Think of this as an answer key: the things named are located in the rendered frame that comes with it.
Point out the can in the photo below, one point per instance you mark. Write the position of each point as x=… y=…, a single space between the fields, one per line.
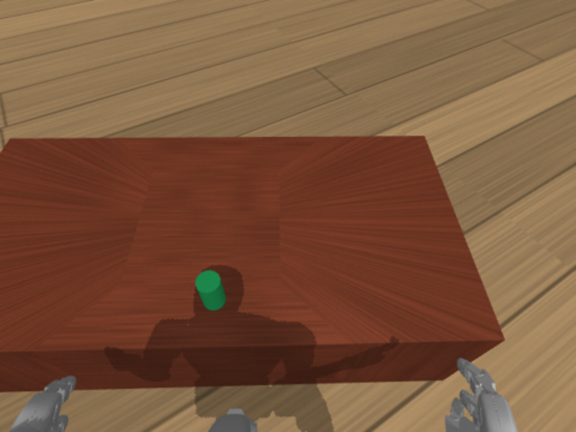
x=209 y=286

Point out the right robot hand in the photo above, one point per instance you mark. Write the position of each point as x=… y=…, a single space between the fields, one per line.
x=490 y=412

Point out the left robot hand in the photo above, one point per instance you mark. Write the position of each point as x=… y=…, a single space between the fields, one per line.
x=42 y=410

